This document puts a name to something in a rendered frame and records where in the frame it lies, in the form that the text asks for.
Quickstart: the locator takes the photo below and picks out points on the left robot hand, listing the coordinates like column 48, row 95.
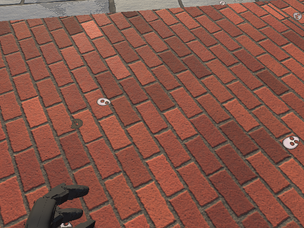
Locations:
column 46, row 214

